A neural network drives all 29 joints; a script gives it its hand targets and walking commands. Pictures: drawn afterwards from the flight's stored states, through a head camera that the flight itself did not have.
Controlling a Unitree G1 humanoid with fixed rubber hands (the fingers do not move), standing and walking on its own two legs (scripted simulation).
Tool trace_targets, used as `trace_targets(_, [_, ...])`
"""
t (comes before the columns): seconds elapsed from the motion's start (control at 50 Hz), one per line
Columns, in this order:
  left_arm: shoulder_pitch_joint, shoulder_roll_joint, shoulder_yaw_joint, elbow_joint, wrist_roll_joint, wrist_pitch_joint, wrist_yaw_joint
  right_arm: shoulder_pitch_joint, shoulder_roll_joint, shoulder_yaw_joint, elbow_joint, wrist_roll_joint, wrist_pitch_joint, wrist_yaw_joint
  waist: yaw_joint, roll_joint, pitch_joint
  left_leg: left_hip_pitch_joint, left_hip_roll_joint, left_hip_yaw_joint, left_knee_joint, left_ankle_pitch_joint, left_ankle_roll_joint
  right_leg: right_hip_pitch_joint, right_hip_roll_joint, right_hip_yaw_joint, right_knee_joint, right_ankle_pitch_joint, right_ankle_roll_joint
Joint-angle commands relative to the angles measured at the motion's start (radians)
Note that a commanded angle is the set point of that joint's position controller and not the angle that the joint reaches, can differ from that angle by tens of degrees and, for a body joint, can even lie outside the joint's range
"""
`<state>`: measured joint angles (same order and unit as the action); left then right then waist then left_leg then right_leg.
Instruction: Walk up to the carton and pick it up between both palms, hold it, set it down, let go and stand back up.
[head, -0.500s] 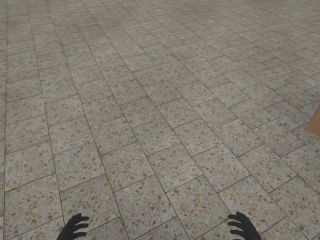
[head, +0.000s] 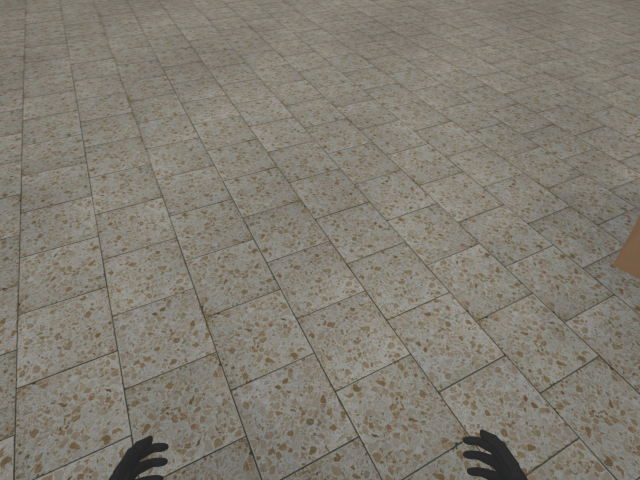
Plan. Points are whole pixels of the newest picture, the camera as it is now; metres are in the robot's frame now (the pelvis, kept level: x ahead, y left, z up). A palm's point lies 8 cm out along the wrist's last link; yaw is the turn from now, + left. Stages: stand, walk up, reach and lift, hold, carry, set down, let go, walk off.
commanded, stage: stand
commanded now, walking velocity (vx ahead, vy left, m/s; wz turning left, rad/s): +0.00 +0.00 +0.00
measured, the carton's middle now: out of the picture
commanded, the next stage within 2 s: none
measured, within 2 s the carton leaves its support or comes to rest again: neither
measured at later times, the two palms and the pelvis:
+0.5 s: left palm out of the picture +0.09 +0.25 -0.09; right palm out of the picture +0.11 -0.24 -0.08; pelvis -0.02 +0.00 +0.00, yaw +0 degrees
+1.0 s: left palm out of the picture +0.10 +0.24 -0.09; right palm out of the picture +0.09 -0.25 -0.09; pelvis -0.01 +0.00 +0.00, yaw -1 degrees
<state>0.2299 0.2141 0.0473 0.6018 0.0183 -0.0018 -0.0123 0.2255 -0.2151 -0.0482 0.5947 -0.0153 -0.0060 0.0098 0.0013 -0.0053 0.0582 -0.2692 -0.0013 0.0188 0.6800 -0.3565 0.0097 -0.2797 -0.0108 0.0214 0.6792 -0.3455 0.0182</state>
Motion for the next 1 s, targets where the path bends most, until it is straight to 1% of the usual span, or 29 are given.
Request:
trace_targets(0.0, [-0.014, 0.120, 0.030, -0.103, -0.002, -0.024, 0.003, -0.020, -0.140, -0.036, -0.097, 0.001, -0.023, -0.002, 0.003, 0.028, -0.062, -0.015, 0.093, -0.102, -0.176, 0.175, 0.024, 0.004, -0.059, 0.069, -0.141, 0.164, -0.040])
trace_targets(0.06, [-0.009, 0.129, 0.030, -0.095, 0.002, -0.022, 0.003, -0.019, -0.137, -0.032, -0.102, 0.003, -0.023, -0.001, 0.007, 0.014, -0.057, -0.036, 0.097, -0.115, -0.199, 0.131, 0.025, 0.016, -0.054, 0.063, -0.145, 0.133, -0.039])
trace_targets(0.12, [-0.006, 0.133, 0.032, -0.091, 0.003, -0.023, 0.003, -0.021, -0.133, -0.030, -0.094, 0.007, -0.024, -0.001, 0.006, 0.037, -0.035, -0.038, 0.093, -0.106, -0.211, 0.087, 0.023, -0.006, -0.054, 0.070, -0.156, 0.110, -0.041])
trace_targets(0.16, [-0.001, 0.129, 0.030, -0.089, 0.000, -0.024, 0.003, -0.007, -0.140, -0.032, -0.087, 0.005, -0.026, 0.000, 0.003, 0.011, -0.044, -0.039, 0.093, -0.109, -0.209, 0.082, 0.025, 0.001, -0.053, 0.065, -0.160, 0.108, -0.043])
trace_targets(0.18, [0.000, 0.123, 0.028, -0.089, 0.001, -0.027, 0.003, -0.013, -0.146, -0.032, -0.091, 0.002, -0.027, 0.000, 0.007, 0.028, -0.061, -0.027, 0.091, -0.105, -0.203, 0.096, 0.024, 0.015, -0.055, 0.062, -0.159, 0.113, -0.041])
trace_targets(0.2, [0.003, 0.133, 0.030, -0.086, -0.002, -0.026, 0.003, -0.010, -0.139, -0.032, -0.090, 0.005, -0.026, -0.001, 0.004, 0.016, -0.052, -0.029, 0.094, -0.111, -0.207, 0.090, 0.028, -0.003, -0.057, 0.068, -0.160, 0.106, -0.044])
trace_targets(0.22, [0.004, 0.131, 0.030, -0.084, 0.001, -0.026, 0.003, -0.004, -0.145, -0.030, -0.085, 0.004, -0.026, -0.002, 0.005, 0.035, -0.053, -0.038, 0.100, -0.119, -0.219, 0.065, 0.028, -0.009, -0.052, 0.065, -0.159, 0.087, -0.043])
trace_targets(0.26, [0.011, 0.130, 0.030, -0.081, 0.002, -0.025, 0.002, -0.005, -0.143, -0.030, -0.086, 0.004, -0.026, -0.003, 0.007, 0.034, -0.045, -0.063, 0.101, -0.125, -0.227, 0.050, 0.027, 0.010, -0.048, 0.064, -0.161, 0.093, -0.040])
trace_targets(0.3, [0.007, 0.129, 0.027, -0.083, 0.000, -0.028, 0.003, -0.009, -0.146, -0.028, -0.090, 0.001, -0.025, -0.004, 0.007, -0.016, -0.033, -0.030, 0.089, -0.105, -0.199, 0.063, 0.024, -0.023, -0.060, 0.083, -0.179, 0.080, -0.043])
trace_targets(0.34, [0.005, 0.134, 0.029, -0.072, -0.004, -0.027, 0.003, 0.016, -0.142, -0.028, -0.080, 0.002, -0.024, -0.003, -0.005, -0.026, -0.038, -0.021, 0.088, -0.102, -0.201, 0.063, 0.023, -0.035, -0.063, 0.081, -0.190, 0.064, -0.046])
trace_targets(0.36, [0.008, 0.137, 0.029, -0.074, -0.003, -0.026, 0.002, 0.021, -0.136, -0.025, -0.075, 0.005, -0.025, -0.002, -0.006, -0.015, -0.045, -0.030, 0.090, -0.107, -0.207, 0.048, 0.022, -0.031, -0.062, 0.078, -0.187, 0.054, -0.045])
trace_targets(0.38, [0.017, 0.135, 0.029, -0.076, -0.004, -0.026, 0.002, -0.004, -0.145, -0.022, -0.075, 0.003, -0.027, -0.002, 0.006, 0.025, -0.045, -0.031, 0.096, -0.108, -0.209, 0.058, 0.028, -0.034, -0.057, 0.081, -0.184, 0.073, -0.046])
trace_targets(0.4, [0.028, 0.136, 0.028, -0.069, -0.002, -0.027, 0.002, -0.004, -0.142, -0.022, -0.079, 0.003, -0.028, -0.004, 0.006, 0.008, -0.061, -0.018, 0.101, -0.111, -0.211, 0.061, 0.026, -0.021, -0.055, 0.073, -0.176, 0.082, -0.044])
trace_targets(0.42, [0.029, 0.130, 0.028, -0.070, -0.002, -0.027, 0.003, 0.003, -0.150, -0.025, -0.076, 0.002, -0.028, -0.003, 0.010, 0.016, -0.061, -0.034, 0.100, -0.111, -0.209, 0.049, 0.026, -0.019, -0.053, 0.077, -0.179, 0.081, -0.044])
trace_targets(0.44, [0.020, 0.131, 0.022, -0.071, -0.002, -0.028, 0.003, 0.019, -0.146, -0.022, -0.072, 0.004, -0.027, -0.002, -0.006, -0.011, -0.058, -0.042, 0.098, -0.112, -0.214, 0.051, 0.024, 0.000, -0.058, 0.072, -0.170, 0.085, -0.045])
trace_targets(0.5, [0.031, 0.132, 0.023, -0.069, -0.005, -0.024, 0.002, 0.008, -0.145, -0.022, -0.062, 0.003, -0.025, -0.004, 0.002, 0.023, -0.017, -0.059, 0.098, -0.108, -0.222, 0.020, 0.025, -0.028, -0.059, 0.082, -0.185, 0.057, -0.045])
trace_targets(0.58, [0.036, 0.144, 0.028, -0.068, -0.002, -0.025, 0.002, 0.015, -0.150, -0.022, -0.061, 0.003, -0.026, -0.002, -0.002, -0.005, -0.043, -0.058, 0.095, -0.110, -0.223, -0.011, 0.028, -0.019, -0.060, 0.086, -0.189, 0.039, -0.046])
trace_targets(0.64, [0.042, 0.140, 0.027, -0.070, -0.003, -0.024, 0.002, 0.010, -0.149, -0.015, -0.053, 0.002, -0.026, -0.004, 0.007, 0.028, -0.021, -0.074, 0.095, -0.112, -0.234, -0.033, 0.024, -0.032, -0.059, 0.091, -0.190, 0.023, -0.046])
trace_targets(0.66, [0.041, 0.140, 0.023, -0.065, -0.004, -0.024, 0.001, 0.018, -0.145, -0.016, -0.057, 0.004, -0.026, -0.004, 0.002, 0.000, -0.016, -0.071, 0.092, -0.109, -0.229, -0.025, 0.022, -0.039, -0.060, 0.089, -0.197, 0.019, -0.045])
trace_targets(0.68, [0.042, 0.140, 0.024, -0.064, -0.004, -0.025, 0.002, 0.021, -0.146, -0.016, -0.048, 0.003, -0.025, -0.004, 0.005, 0.002, -0.023, -0.067, 0.094, -0.107, -0.226, -0.033, 0.021, -0.038, -0.061, 0.093, -0.204, 0.007, -0.047])
trace_targets(0.7, [0.038, 0.147, 0.021, -0.065, -0.005, -0.025, 0.002, 0.029, -0.139, -0.015, -0.052, 0.004, -0.025, -0.002, -0.004, -0.038, -0.003, -0.053, 0.089, -0.106, -0.224, -0.015, 0.023, -0.066, -0.061, 0.098, -0.211, 0.000, -0.049])
trace_targets(0.74, [0.036, 0.145, 0.022, -0.069, -0.005, -0.028, 0.003, 0.036, -0.150, -0.016, -0.044, 0.002, -0.025, -0.002, -0.001, 0.010, -0.035, -0.040, 0.090, -0.095, -0.214, 0.019, 0.021, -0.048, -0.066, 0.097, -0.206, 0.024, -0.048])
trace_targets(0.8, [0.046, 0.139, 0.020, -0.065, -0.003, -0.027, 0.004, 0.036, -0.150, -0.016, -0.049, 0.004, -0.027, -0.003, 0.001, 0.031, -0.042, -0.053, 0.102, -0.109, -0.231, 0.015, 0.028, -0.028, -0.058, 0.085, -0.183, 0.060, -0.044])
trace_targets(0.84, [0.045, 0.143, 0.016, -0.065, -0.004, -0.027, 0.003, 0.031, -0.156, -0.018, -0.048, 0.006, -0.027, -0.005, 0.002, -0.008, -0.031, -0.067, 0.101, -0.115, -0.229, 0.012, 0.026, -0.026, -0.059, 0.088, -0.189, 0.058, -0.044])
trace_targets(0.86, [0.050, 0.146, 0.017, -0.069, -0.006, -0.026, 0.004, 0.041, -0.158, -0.013, -0.050, 0.007, -0.027, -0.004, -0.001, 0.001, -0.040, -0.068, 0.096, -0.108, -0.228, 0.012, 0.023, -0.027, -0.060, 0.092, -0.188, 0.054, -0.043])
trace_targets(0.88, [0.047, 0.149, 0.018, -0.064, -0.006, -0.026, 0.003, 0.039, -0.155, -0.015, -0.042, 0.004, -0.027, -0.004, 0.004, -0.009, -0.048, -0.055, 0.094, -0.107, -0.222, 0.011, 0.024, -0.037, -0.062, 0.089, -0.199, 0.043, -0.045])
trace_targets(0.9, [0.034, 0.141, 0.016, -0.065, -0.006, -0.026, 0.003, 0.044, -0.150, -0.013, -0.040, 0.004, -0.026, -0.003, -0.006, -0.023, -0.019, -0.053, 0.090, -0.099, -0.215, 0.032, 0.018, -0.047, -0.062, 0.089, -0.204, 0.055, -0.045])
trace_targets(0.92, [0.040, 0.147, 0.018, -0.065, -0.008, -0.028, 0.005, 0.038, -0.151, -0.013, -0.040, 0.004, -0.026, -0.003, -0.003, 0.016, -0.025, -0.044, 0.089, -0.091, -0.205, 0.061, 0.019, -0.053, -0.067, 0.103, -0.203, 0.081, -0.049])
trace_targets(0.98, [0.041, 0.150, 0.015, -0.065, -0.009, -0.027, 0.006, 0.046, -0.150, -0.009, -0.036, 0.007, -0.027, -0.006, -0.003, 0.000, -0.049, -0.025, 0.093, -0.091, -0.196, 0.081, 0.023, -0.047, -0.065, 0.102, -0.201, 0.093, -0.051])
